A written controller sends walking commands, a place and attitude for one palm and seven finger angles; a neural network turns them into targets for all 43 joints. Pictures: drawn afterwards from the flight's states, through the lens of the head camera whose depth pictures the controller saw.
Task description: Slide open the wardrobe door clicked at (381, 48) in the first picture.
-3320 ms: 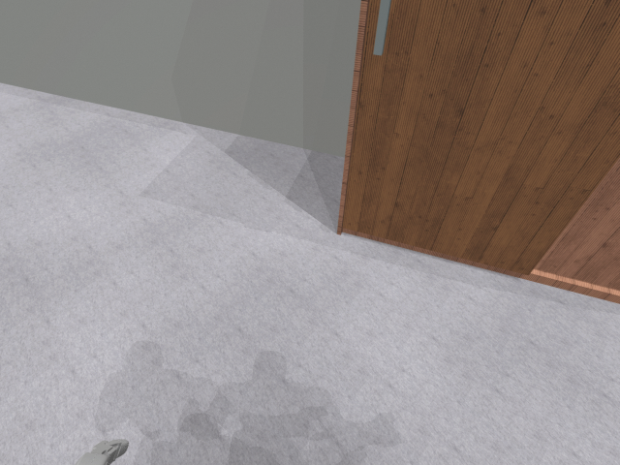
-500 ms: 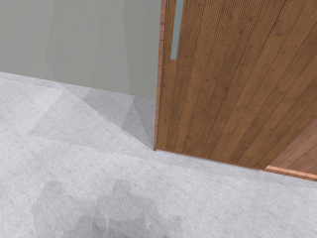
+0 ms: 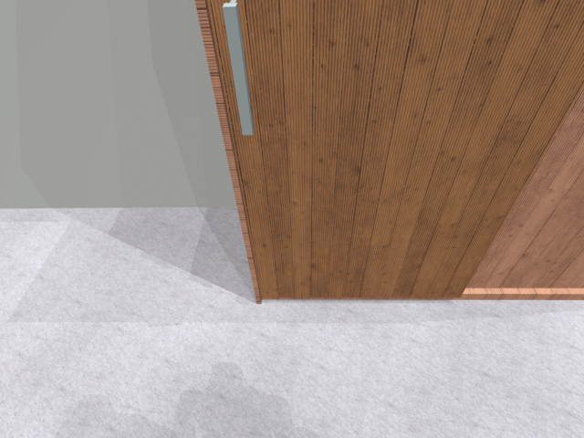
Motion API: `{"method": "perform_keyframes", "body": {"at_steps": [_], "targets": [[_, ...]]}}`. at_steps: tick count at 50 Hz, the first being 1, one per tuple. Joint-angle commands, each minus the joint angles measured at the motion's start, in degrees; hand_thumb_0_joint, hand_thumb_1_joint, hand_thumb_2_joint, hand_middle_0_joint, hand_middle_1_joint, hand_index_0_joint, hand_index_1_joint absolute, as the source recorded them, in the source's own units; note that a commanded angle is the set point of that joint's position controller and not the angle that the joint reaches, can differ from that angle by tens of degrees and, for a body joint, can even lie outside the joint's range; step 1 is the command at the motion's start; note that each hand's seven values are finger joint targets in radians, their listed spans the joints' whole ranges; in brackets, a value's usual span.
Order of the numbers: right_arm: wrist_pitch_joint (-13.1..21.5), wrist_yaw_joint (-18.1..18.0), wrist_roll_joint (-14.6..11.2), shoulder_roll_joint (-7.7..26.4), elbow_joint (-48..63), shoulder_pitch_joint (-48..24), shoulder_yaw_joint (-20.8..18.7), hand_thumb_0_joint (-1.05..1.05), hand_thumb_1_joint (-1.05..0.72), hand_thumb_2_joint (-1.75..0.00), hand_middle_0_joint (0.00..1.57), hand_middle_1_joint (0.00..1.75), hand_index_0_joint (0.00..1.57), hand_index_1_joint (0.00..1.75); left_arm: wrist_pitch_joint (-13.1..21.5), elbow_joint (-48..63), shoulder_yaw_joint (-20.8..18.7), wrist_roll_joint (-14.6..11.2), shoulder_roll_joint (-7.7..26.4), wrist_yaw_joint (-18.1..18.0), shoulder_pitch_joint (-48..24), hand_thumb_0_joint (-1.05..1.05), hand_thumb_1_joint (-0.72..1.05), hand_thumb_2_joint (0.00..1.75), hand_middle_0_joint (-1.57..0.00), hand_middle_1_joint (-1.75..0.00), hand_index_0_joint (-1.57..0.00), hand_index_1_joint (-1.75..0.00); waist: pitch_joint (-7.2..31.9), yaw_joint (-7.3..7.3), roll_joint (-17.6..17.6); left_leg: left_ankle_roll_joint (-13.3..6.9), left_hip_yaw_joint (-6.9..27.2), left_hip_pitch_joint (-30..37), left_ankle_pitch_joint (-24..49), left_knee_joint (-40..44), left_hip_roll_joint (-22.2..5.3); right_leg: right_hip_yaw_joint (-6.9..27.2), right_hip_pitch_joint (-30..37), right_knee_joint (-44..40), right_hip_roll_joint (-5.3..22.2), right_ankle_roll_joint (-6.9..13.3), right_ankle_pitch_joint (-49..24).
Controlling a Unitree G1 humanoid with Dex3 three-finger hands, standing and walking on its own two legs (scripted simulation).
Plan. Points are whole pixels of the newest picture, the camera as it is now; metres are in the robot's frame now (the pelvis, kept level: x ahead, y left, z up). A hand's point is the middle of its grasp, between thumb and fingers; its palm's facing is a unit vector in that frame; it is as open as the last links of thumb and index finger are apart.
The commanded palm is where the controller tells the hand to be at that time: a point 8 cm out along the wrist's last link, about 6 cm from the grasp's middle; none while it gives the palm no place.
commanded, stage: take the last steps up to it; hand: left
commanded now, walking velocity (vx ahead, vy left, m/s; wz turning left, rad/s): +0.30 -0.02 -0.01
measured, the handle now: (241, 72) +0.73 +0.12 +0.18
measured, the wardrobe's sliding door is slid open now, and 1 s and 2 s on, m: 0.00 0.00 0.00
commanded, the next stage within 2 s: come to a stop and stand still in 0.56 s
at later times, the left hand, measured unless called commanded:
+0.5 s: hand out of the picture +0.08 +0.19 -0.18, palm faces +0.07 -0.99 -0.12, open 7.4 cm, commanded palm none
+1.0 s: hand (212, 335) +0.34 +0.18 -0.17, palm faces +0.03 -0.98 -0.20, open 7.3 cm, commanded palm none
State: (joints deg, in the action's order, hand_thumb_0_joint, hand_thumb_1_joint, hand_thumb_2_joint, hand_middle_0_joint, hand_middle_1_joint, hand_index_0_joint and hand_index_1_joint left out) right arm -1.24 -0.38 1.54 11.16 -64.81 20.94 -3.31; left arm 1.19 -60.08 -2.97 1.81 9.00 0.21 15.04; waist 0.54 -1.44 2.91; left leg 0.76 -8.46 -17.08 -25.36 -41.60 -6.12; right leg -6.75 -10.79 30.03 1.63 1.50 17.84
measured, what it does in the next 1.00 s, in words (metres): walks ahead: left foot, then right foot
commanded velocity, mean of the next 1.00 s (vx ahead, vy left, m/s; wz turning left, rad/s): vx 0.07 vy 0.02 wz -0.01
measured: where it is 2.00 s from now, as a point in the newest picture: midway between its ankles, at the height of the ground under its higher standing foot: outside the picture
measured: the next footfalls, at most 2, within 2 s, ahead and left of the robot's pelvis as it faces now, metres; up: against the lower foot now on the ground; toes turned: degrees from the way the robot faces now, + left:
left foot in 0.40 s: +0.25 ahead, +0.13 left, +0.00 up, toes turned +10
right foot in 0.82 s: +0.36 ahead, -0.11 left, +0.00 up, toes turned -6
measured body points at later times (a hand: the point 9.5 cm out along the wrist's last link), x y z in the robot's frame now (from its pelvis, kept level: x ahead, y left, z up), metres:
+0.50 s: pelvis +0.16 +0.04 -0.01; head +0.19 +0.06 +0.44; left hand +0.08 +0.24 -0.17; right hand +0.24 -0.19 -0.15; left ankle +0.21 +0.12 -0.73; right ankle +0.03 -0.08 -0.65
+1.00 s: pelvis +0.25 +0.01 +0.00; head +0.28 +0.00 +0.44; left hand +0.34 +0.23 -0.15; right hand +0.23 -0.20 -0.17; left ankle +0.19 +0.12 -0.71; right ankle +0.32 -0.11 -0.73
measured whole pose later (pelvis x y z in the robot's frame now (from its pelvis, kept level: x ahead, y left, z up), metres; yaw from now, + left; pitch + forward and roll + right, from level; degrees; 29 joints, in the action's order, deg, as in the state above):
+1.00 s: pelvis +0.25 +0.01 +0.00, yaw +2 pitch -1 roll +0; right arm -1.9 -1.6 0.1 7.3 -62.7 16.5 -2.7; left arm 0.0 -57.5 -1.8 1.5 6.4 -2.0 5.9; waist -5.2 -1.8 1.9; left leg 1.7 -4.2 -16.1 -29.9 -45.9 -1.6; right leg -6.7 -20.8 31.1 4.0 0.9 9.5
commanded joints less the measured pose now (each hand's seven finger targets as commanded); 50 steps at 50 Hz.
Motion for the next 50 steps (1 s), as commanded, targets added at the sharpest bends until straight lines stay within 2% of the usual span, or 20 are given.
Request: {"method": "perform_keyframes", "body": {"at_steps": [1,3,6,15,17,18,19,20,21,24,28,33,35,39,41,42,43,44,46,50], "targets": [[2.0,0.9,0.4,2.9,7.7,-10.5,-0.8,0.00,-0.90,-0.90,0.20,0.30,0.20,0.30,0.9,-1.6,-1.7,-0.5,8.1,-1.7,9.7,0.00,0.90,0.90,-0.20,-0.30,-0.20,-0.30,-12.0,4.44,-13.7,-0.3,5.1,-24.6,2.0,-17.3,-1.8,23.8,4.2,-24.1,18.0,8.8,16.4],[2.0,1.2,0.5,1.6,5.8,-6.8,-0.8,0.00,-0.90,-0.90,0.20,0.30,0.20,0.30,1.8,-1.0,-0.8,-0.5,5.8,-1.6,7.9,0.00,0.90,0.90,-0.20,-0.30,-0.20,-0.30,-11.0,2.21,-8.9,0.5,4.5,-21.1,7.5,-17.8,-2.0,15.3,2.8,-22.1,14.8,7.3,4.4],[2.2,1.4,0.1,0.3,5.5,-5.5,-0.7,0.00,-0.90,-0.90,0.20,0.30,0.20,0.30,2.9,-1.7,-0.5,-0.6,5.5,-1.5,8.8,0.00,0.90,0.90,-0.20,-0.30,-0.20,-0.30,-8.9,1.27,-8.7,1.2,3.5,-19.8,11.8,-15.0,-1.4,9.8,4.8,-21.3,13.1,6.8,-7.1],[3.7,1.9,-0.5,-0.8,9.0,-13.4,-0.1,0.00,-0.90,-0.90,0.20,0.30,0.20,0.30,3.2,-5.4,-0.5,-0.1,5.7,-1.9,13.5,0.00,0.90,0.90,-0.20,-0.30,-0.20,-0.30,-8.8,3.17,-9.9,-1.2,1.0,-12.9,11.0,2.2,0.6,7.8,8.9,-15.3,14.0,6.5,-24.6],[4.1,1.2,-0.3,0.1,7.2,-7.7,-0.3,0.00,-0.90,-0.90,0.20,0.30,0.20,0.30,3.0,-5.5,-0.5,-0.4,6.0,-1.9,12.6,0.00,0.90,0.90,-0.20,-0.30,-0.20,-0.30,-5.8,0.19,-9.3,-2.1,-1.2,-2.8,13.0,7.3,3.5,4.9,7.4,-7.0,11.9,5.2,-34.1],[4.5,0.6,0.0,1.7,4.8,-0.3,-0.7,0.00,-0.90,-0.90,0.20,0.30,0.20,0.30,2.9,-5.4,-0.6,-0.6,5.7,-1.9,12.0,0.00,0.90,0.90,-0.20,-0.30,-0.20,-0.30,-1.6,-3.01,-7.4,-2.7,-1.4,6.9,16.6,11.5,4.4,2.6,5.7,2.9,9.7,3.7,-36.6],[4.8,0.0,0.5,6.8,3.1,7.1,-1.7,0.00,-0.90,-0.90,0.20,0.30,0.20,0.30,2.8,-4.8,-0.3,-1.0,4.0,-1.6,13.7,0.00,0.90,0.90,-0.20,-0.30,-0.20,-0.30,5.1,-5.11,1.6,-5.6,8.4,21.1,21.0,13.0,-3.2,0.6,-3.9,15.8,5.4,1.4,-23.8],[5.0,-0.6,0.5,12.5,2.1,12.5,-2.8,0.00,-0.90,-0.90,0.20,0.30,0.20,0.30,2.7,-3.6,0.2,-1.6,1.1,-1.0,15.2,0.00,0.90,0.90,-0.20,-0.30,-0.20,-0.30,10.8,-5.70,15.7,-11.8,28.8,31.0,27.0,19.0,-18.5,-1.6,-17.1,33.3,-2.0,-0.8,11.3],[4.3,-1.0,-0.3,12.6,1.9,12.0,-2.4,0.00,-0.90,-0.90,0.20,0.30,0.20,0.30,2.6,-2.0,0.0,-1.2,2.8,-1.2,11.9,0.00,0.90,0.90,-0.20,-0.30,-0.20,-0.30,10.6,-5.55,11.1,-14.7,32.3,29.2,26.0,23.3,-21.3,4.7,-20.5,42.1,-1.2,0.5,16.2],[5.4,-1.5,-0.5,4.4,4.3,0.4,-0.2,0.00,-0.90,-0.90,0.20,0.30,0.20,0.30,2.1,-2.0,-0.3,-0.7,1.9,-0.4,5.0,0.00,0.90,0.90,-0.20,-0.30,-0.20,-0.30,-2.4,-1.67,0.6,-11.1,19.0,11.2,28.6,26.4,-15.7,6.7,-21.9,43.5,5.1,-0.3,4.1],[6.1,-1.6,-0.5,1.5,4.1,-1.9,0.7,0.00,-0.90,-0.90,0.20,0.30,0.20,0.30,-0.4,-2.8,-0.3,-0.2,-0.9,-0.4,9.3,0.00,0.90,0.90,-0.20,-0.30,-0.20,-0.30,-2.8,2.45,2.8,-9.1,7.9,3.8,33.7,28.3,-10.4,5.2,-15.5,34.8,5.0,-1.7,-0.5],[5.4,-1.3,-0.3,3.1,4.1,-1.0,0.3,0.00,-0.90,-0.90,0.20,0.30,0.20,0.30,-1.2,0.7,-0.3,-0.1,0.2,-0.2,2.6,0.00,0.90,0.90,-0.20,-0.30,-0.20,-0.30,-5.6,1.97,2.5,-10.3,7.2,4.2,27.8,30.5,-9.8,3.9,-16.4,21.3,5.3,-2.5,-3.6],[5.0,-1.4,0.0,3.2,4.1,-1.8,0.5,0.00,-0.90,-0.90,0.20,0.30,0.20,0.30,-1.2,1.9,0.1,-0.4,0.4,-0.6,0.0,0.00,0.90,0.90,-0.20,-0.30,-0.20,-0.30,-5.9,1.91,1.9,-10.2,7.0,3.8,36.7,27.3,-10.1,3.8,-12.6,13.5,4.8,-2.7,-3.6],[3.7,-1.7,-0.5,2.9,2.9,-2.1,0.5,0.00,-0.90,-0.90,0.20,0.30,0.20,0.30,-0.6,0.7,0.1,-0.4,2.7,-1.6,3.6,0.00,0.90,0.90,-0.20,-0.30,-0.20,-0.30,-3.1,3.96,-1.1,-4.9,4.5,3.5,33.1,17.0,-5.9,2.6,0.5,-4.5,3.2,-2.9,-16.1],[2.9,-1.2,-1.5,-0.7,2.8,1.4,0.9,0.00,-0.90,-0.90,0.20,0.30,0.20,0.30,0.2,0.9,-0.2,-0.3,8.3,-2.4,3.2,0.00,0.90,0.90,-0.20,-0.30,-0.20,-0.30,0.0,2.03,-11.2,-0.3,2.7,-2.3,7.8,12.6,0.7,15.3,6.4,-5.0,14.6,1.6,-40.8],[2.0,-1.1,-1.6,-0.9,2.5,3.2,0.6,0.00,-0.90,-0.90,0.20,0.30,0.20,0.30,-0.1,1.6,-0.3,-0.7,10.2,-2.3,2.1,0.00,0.90,0.90,-0.20,-0.30,-0.20,-0.30,0.3,1.20,-11.3,0.2,2.1,-0.3,1.3,10.6,2.8,15.5,3.6,-5.7,18.6,5.1,-43.1],[1.2,-1.2,-1.4,-1.6,2.2,3.3,0.4,0.00,-0.90,-0.90,0.20,0.30,0.20,0.30,-0.5,2.1,-0.4,-0.7,10.3,-2.4,0.8,0.00,0.90,0.90,-0.20,-0.30,-0.20,-0.30,-0.5,0.92,-9.1,0.4,2.4,1.5,0.1,7.9,3.0,14.6,0.8,-6.4,19.0,6.5,-41.9],[0.3,-1.4,-1.3,-2.1,2.0,3.5,0.4,0.00,-0.90,-0.90,0.20,0.30,0.20,0.30,-0.4,2.1,-0.9,-0.6,10.2,-2.7,-0.2,0.00,0.90,0.90,-0.20,-0.30,-0.20,-0.30,0.8,0.89,-13.9,0.8,2.1,1.2,-2.1,3.9,2.9,15.7,0.9,-7.4,18.4,7.6,-41.5],[-0.3,-1.6,-1.2,-0.5,2.9,2.0,0.0,0.00,-0.90,-0.90,0.20,0.30,0.20,0.30,-0.7,2.8,-1.1,-0.6,9.6,-3.1,-1.2,0.00,0.90,0.90,-0.20,-0.30,-0.20,-0.30,1.6,2.23,-15.6,0.8,4.8,-1.2,-5.9,-5.1,3.1,16.5,1.0,-8.9,19.5,9.9,-42.3],[-0.6,-1.4,-1.3,-1.0,4.6,0.9,-0.5,0.00,-0.90,-0.90,0.20,0.30,0.20,0.30,-1.6,4.4,-2.5,0.1,9.5,-3.7,-3.6,0.00,0.90,0.90,-0.20,-0.30,-0.20,-0.30,5.2,2.26,-11.0,1.1,7.1,-3.6,-5.9,-8.5,3.5,14.3,3.6,-7.3,19.1,10.5,-41.5]]}}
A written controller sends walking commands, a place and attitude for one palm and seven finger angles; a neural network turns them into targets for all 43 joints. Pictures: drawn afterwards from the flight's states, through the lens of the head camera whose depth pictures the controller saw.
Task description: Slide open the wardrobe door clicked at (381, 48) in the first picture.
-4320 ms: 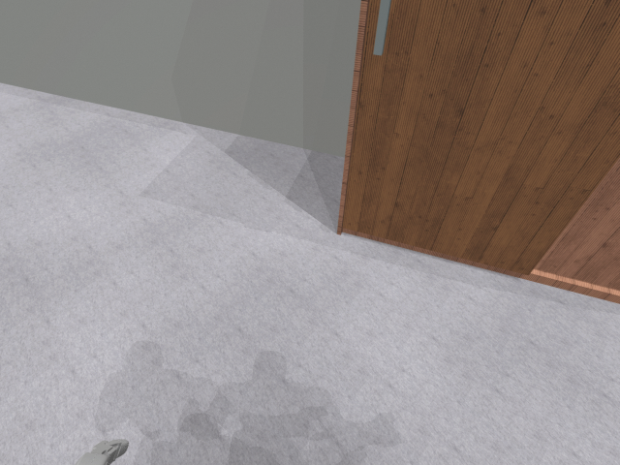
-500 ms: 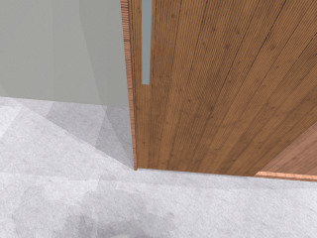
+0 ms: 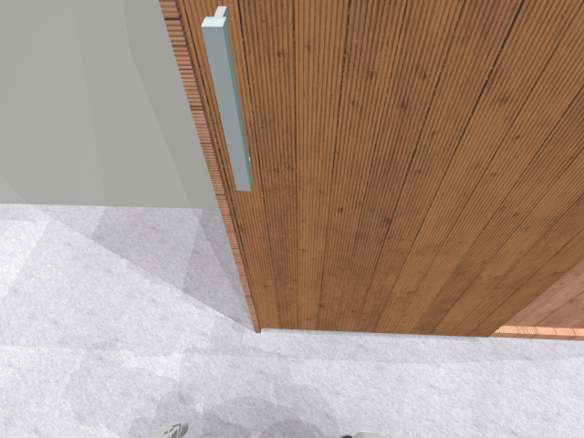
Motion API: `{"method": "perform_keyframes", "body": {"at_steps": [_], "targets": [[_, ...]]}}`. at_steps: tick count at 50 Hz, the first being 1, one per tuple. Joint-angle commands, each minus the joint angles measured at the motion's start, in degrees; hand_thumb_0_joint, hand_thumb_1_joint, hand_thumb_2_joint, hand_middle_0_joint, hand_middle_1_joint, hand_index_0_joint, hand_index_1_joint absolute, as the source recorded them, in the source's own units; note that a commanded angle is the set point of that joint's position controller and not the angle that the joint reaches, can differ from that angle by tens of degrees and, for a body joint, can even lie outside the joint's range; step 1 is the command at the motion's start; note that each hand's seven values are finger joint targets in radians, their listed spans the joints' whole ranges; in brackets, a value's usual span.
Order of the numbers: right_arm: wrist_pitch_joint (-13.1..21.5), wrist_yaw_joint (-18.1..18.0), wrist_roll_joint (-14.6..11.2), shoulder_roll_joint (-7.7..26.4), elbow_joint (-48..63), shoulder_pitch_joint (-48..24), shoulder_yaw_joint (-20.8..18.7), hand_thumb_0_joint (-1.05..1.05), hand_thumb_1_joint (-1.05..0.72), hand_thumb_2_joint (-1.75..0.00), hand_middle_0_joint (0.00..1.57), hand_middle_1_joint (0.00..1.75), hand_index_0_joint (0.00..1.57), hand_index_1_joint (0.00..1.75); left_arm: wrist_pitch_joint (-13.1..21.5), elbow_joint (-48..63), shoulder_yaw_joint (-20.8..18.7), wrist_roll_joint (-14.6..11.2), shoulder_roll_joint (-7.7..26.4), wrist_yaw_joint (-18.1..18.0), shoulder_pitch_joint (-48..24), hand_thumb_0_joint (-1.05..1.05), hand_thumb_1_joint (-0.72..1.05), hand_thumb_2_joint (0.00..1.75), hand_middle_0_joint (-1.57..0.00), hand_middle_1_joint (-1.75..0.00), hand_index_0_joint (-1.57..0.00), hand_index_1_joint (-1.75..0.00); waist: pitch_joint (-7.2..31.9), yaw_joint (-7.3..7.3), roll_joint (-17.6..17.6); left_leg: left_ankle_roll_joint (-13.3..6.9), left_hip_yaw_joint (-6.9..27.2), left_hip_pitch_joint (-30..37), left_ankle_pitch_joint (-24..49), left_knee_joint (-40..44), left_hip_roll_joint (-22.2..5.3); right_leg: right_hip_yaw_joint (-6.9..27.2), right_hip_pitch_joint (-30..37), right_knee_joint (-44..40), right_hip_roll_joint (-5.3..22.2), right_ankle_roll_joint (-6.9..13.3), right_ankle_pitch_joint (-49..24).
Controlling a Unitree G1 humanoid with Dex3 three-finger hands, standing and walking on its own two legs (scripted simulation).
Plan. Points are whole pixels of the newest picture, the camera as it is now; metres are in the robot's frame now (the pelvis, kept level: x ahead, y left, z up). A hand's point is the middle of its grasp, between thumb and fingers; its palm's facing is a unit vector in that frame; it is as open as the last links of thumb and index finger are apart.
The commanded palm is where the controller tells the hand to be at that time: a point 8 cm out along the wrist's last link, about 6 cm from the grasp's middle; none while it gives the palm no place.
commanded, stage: come to a stop and stand still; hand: left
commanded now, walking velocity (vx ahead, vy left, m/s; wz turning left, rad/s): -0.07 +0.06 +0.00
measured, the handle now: (234, 111) +0.49 +0.09 +0.18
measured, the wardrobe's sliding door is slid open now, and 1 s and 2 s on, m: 0.00 0.00 0.00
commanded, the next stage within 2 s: look again from close up in 1.16 s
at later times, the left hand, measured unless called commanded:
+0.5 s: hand out of the picture -0.05 +0.22 -0.17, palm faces +0.03 -0.98 -0.22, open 7.4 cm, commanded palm none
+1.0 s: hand out of the picture -0.11 +0.17 -0.16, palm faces +0.01 -0.99 -0.14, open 7.4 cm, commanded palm none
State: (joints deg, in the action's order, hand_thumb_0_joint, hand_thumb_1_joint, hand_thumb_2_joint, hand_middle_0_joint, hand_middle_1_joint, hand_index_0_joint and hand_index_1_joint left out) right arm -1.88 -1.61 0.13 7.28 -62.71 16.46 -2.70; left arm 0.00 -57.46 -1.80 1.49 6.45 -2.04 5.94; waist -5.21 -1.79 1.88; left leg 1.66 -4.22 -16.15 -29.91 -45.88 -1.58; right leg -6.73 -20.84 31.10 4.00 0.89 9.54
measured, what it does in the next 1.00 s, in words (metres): steps on the spot: left foot, then right foot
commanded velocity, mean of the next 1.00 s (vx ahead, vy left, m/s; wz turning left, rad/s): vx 0.00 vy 0.00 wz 0.00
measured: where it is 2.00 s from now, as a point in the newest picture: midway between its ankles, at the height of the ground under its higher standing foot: outside the picture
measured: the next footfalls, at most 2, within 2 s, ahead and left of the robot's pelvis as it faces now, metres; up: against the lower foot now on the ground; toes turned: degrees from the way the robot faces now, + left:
left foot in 0.14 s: +0.00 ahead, +0.13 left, +0.00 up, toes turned +4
right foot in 0.46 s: -0.04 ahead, -0.08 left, +0.00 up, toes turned -4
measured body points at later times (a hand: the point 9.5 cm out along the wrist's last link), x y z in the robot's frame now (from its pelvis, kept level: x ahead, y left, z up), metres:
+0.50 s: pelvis -0.05 +0.04 +0.01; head -0.04 +0.03 +0.46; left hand -0.05 +0.27 -0.15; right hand -0.02 -0.19 -0.15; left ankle -0.04 +0.12 -0.73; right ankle -0.08 -0.08 -0.73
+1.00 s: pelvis -0.08 +0.02 +0.01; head -0.08 +0.02 +0.46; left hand -0.11 +0.22 -0.15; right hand -0.15 -0.18 -0.15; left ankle -0.04 +0.12 -0.73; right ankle -0.08 -0.08 -0.73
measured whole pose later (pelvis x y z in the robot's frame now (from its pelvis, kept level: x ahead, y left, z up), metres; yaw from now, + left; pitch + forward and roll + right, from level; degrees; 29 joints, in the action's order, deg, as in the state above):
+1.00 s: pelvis -0.08 +0.02 +0.01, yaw -1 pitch -1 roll +0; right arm -0.4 -1.7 0.5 6.1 -67.6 20.6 -0.6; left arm -0.3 -65.5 -0.1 0.7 5.8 -2.0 19.0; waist -1.6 -0.9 -0.1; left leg -1.5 -5.7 -13.1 -8.8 -22.9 -0.8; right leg -3.2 -9.9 23.9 -0.1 1.2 12.9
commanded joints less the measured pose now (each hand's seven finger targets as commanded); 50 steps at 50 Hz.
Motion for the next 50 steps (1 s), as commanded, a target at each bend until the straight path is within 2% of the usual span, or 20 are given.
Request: {"method": "perform_keyframes", "body": {"at_steps": [1,3,5,6,7,8,9,10,12,14,17,19,21,23,24,26,31,35,45,50], "targets": [[0.0,-0.1,0.1,2.8,2.9,5.4,-1.1,0.00,-0.90,-0.90,0.20,0.30,0.20,0.30,-0.5,2.3,-3.7,0.5,12.1,-1.4,5.1,0.00,0.90,0.90,-0.20,-0.30,-0.20,-0.30,11.6,2.56,-9.8,0.4,2.6,-3.8,-0.3,-2.3,-0.7,14.0,13.3,-8.4,16.2,10.8,-31.2],[0.2,0.0,0.2,2.7,3.1,6.7,-1.1,0.00,-0.90,-0.90,0.20,0.30,0.20,0.30,-0.9,2.6,-3.8,0.5,12.2,-1.2,3.9,0.00,0.90,0.90,-0.20,-0.30,-0.20,-0.30,11.9,1.51,-10.8,0.4,1.4,-0.4,4.1,5.3,-0.3,13.2,10.5,-8.3,14.6,9.0,-22.3],[0.8,0.1,0.3,2.7,2.1,10.4,-1.1,0.00,-0.90,-0.90,0.20,0.30,0.20,0.30,-1.3,2.8,-3.7,0.0,11.1,-0.9,2.4,0.00,0.90,0.90,-0.20,-0.30,-0.20,-0.30,12.0,-0.37,-10.3,0.1,0.1,7.9,15.1,18.3,-0.1,10.6,4.9,-5.5,11.2,5.0,-8.7],[1.2,0.1,0.6,4.7,2.4,10.0,-1.2,0.00,-0.90,-0.90,0.20,0.30,0.20,0.30,-1.8,3.3,-3.2,-0.4,9.2,-0.5,2.7,0.00,0.90,0.90,-0.20,-0.30,-0.20,-0.30,10.2,-0.16,-3.9,-1.1,4.1,10.0,15.4,23.7,-3.3,7.8,-0.3,-1.5,7.0,2.2,1.1],[1.5,0.0,1.2,8.5,4.0,7.5,-1.8,0.00,-0.90,-0.90,0.20,0.30,0.20,0.30,-2.3,4.2,-2.7,-0.8,6.2,0.0,2.5,0.00,0.90,0.90,-0.20,-0.30,-0.20,-0.30,6.5,0.23,9.5,-4.7,16.8,4.9,15.6,31.5,-13.3,2.8,-5.2,5.4,0.6,-1.3,11.6],[1.4,-0.2,1.6,10.4,6.2,2.7,-2.0,0.00,-0.90,-0.90,0.20,0.30,0.20,0.30,-2.6,4.7,-2.7,-0.7,5.8,0.0,1.3,0.00,0.90,0.90,-0.20,-0.30,-0.20,-0.30,2.7,0.67,12.9,-8.7,20.9,-3.1,16.7,35.8,-18.3,4.1,-4.6,13.2,-1.8,-1.9,17.3],[1.7,-0.7,1.6,9.5,6.7,-0.8,-1.5,0.00,-0.90,-0.90,0.20,0.30,0.20,0.30,-3.4,3.8,-2.8,-0.1,6.8,-0.2,1.7,0.00,0.90,0.90,-0.20,-0.30,-0.20,-0.30,1.4,1.47,13.0,-9.7,19.0,-6.5,17.8,36.3,-17.6,8.2,-2.5,19.2,-1.1,-1.7,17.7],[1.8,-1.0,1.5,8.5,6.8,-2.3,-1.2,0.00,-0.90,-0.90,0.20,0.30,0.20,0.30,-3.5,2.6,-3.0,0.2,7.4,0.0,2.5,0.00,0.90,0.90,-0.20,-0.30,-0.20,-0.30,-0.3,2.13,9.0,-9.2,15.7,-7.4,19.3,35.5,-15.1,9.7,-2.6,23.2,-1.3,-1.5,15.3],[2.0,-1.1,1.4,8.3,7.0,-4.0,-0.6,0.00,-0.90,-0.90,0.20,0.30,0.20,0.30,-3.1,0.5,-2.8,0.1,6.4,0.3,7.0,0.00,0.90,0.90,-0.20,-0.30,-0.20,-0.30,0.1,3.61,4.8,-9.0,10.9,-3.1,22.1,32.7,-12.3,8.9,-4.2,26.4,-2.0,-1.7,12.5],[2.3,-1.2,1.0,7.7,6.3,-3.3,-0.4,0.00,-0.90,-0.90,0.20,0.30,0.20,0.30,-2.6,-0.7,-2.1,0.0,6.2,0.5,8.5,0.00,0.90,0.90,-0.20,-0.30,-0.20,-0.30,0.9,3.43,2.8,-9.5,8.7,2.9,27.4,31.5,-10.9,7.4,-4.9,22.1,-1.6,-2.4,12.2],[2.6,-1.3,1.0,8.4,4.3,0.5,-0.5,0.00,-0.90,-0.90,0.20,0.30,0.20,0.30,-1.9,-0.3,-0.9,-0.4,5.5,0.3,7.4,0.00,0.90,0.90,-0.20,-0.30,-0.20,-0.30,5.0,1.04,5.4,-11.0,10.6,12.3,37.1,29.2,-12.5,5.7,-1.8,9.8,-0.7,-3.0,15.5],[2.6,-1.1,0.8,8.5,2.9,1.8,-0.6,0.00,-0.90,-0.90,0.20,0.30,0.20,0.30,-1.5,-1.0,-0.6,-0.6,5.5,0.1,7.7,0.00,0.90,0.90,-0.20,-0.30,-0.20,-0.30,5.1,0.71,4.9,-10.9,10.9,12.7,41.9,27.6,-12.4,5.2,2.3,1.4,-1.0,-2.7,14.0],[2.7,-0.9,0.3,8.7,2.3,1.6,-0.4,0.00,-0.90,-0.90,0.20,0.30,0.20,0.30,-0.8,-3.2,-0.3,-0.7,5.8,-0.2,12.0,0.00,0.90,0.90,-0.20,-0.30,-0.20,-0.30,7.8,2.25,2.6,-8.2,9.9,12.2,41.2,24.8,-10.3,5.1,9.8,-10.2,-0.8,-2.4,2.8],[2.9,-0.5,-0.4,6.2,2.3,1.0,0.1,0.00,-0.90,-0.90,0.20,0.30,0.20,0.30,0.2,-4.7,0.0,-0.7,7.8,-0.7,13.2,0.00,0.90,0.90,-0.20,-0.30,-0.20,-0.30,7.7,1.30,-2.6,-3.9,6.3,7.6,32.1,23.3,-6.2,11.2,14.2,-12.2,4.5,-0.1,-8.6],[3.0,-0.3,-0.4,5.4,2.1,0.7,0.4,0.00,-0.90,-0.90,0.20,0.30,0.20,0.30,0.4,-4.7,0.1,-0.7,8.3,-0.7,12.5,0.00,0.90,0.90,-0.20,-0.30,-0.20,-0.30,6.4,1.13,-3.0,-3.2,5.8,6.6,28.9,24.3,-5.2,11.6,13.7,-11.5,6.4,0.9,-12.0],[2.4,-0.2,0.1,5.7,1.0,0.5,0.6,0.00,-0.90,-0.90,0.20,0.30,0.20,0.30,0.8,-5.4,0.4,-0.8,7.5,-0.6,11.7,0.00,0.90,0.90,-0.20,-0.30,-0.20,-0.30,4.1,0.64,-9.2,-2.5,4.8,8.9,25.6,25.3,-4.7,11.1,9.1,-11.6,4.8,1.2,-7.4],[2.2,-0.1,0.2,5.8,-1.2,1.4,1.3,0.00,-0.90,-0.90,0.20,0.30,0.20,0.30,0.3,-5.9,1.0,-0.9,6.4,-0.5,12.5,0.00,0.90,0.90,-0.20,-0.30,-0.20,-0.30,-1.4,1.01,-5.3,-2.8,5.4,7.5,17.5,28.9,-4.6,10.8,5.0,-14.7,3.1,0.5,6.8],[1.9,-0.1,0.4,5.3,-2.0,2.4,1.4,0.00,-0.90,-0.90,0.20,0.30,0.20,0.30,0.2,-6.2,0.9,-0.9,6.1,-0.5,13.9,0.00,0.90,0.90,-0.20,-0.30,-0.20,-0.30,-2.5,1.20,-3.1,-2.8,5.5,6.0,13.2,29.5,-4.3,11.0,3.6,-15.9,2.7,0.5,11.6],[2.1,-0.3,0.6,3.6,-3.0,5.6,1.4,0.00,-0.90,-0.90,0.20,0.30,0.20,0.30,0.3,-6.5,0.8,-0.9,4.5,-0.4,16.3,0.00,0.90,0.90,-0.20,-0.30,-0.20,-0.30,-1.2,1.53,-1.5,-2.9,6.0,3.6,11.6,29.2,-4.5,10.7,4.1,-15.0,2.1,0.8,11.5],[2.3,-0.4,0.5,3.0,-3.4,6.7,1.5,0.00,-0.90,-0.90,0.20,0.30,0.20,0.30,0.6,-6.8,0.9,-0.9,4.0,-0.5,16.7,0.00,0.90,0.90,-0.20,-0.30,-0.20,-0.30,-0.6,1.43,-2.8,-2.9,5.8,4.0,13.7,28.4,-4.6,10.8,4.3,-14.7,2.1,1.0,10.0]]}}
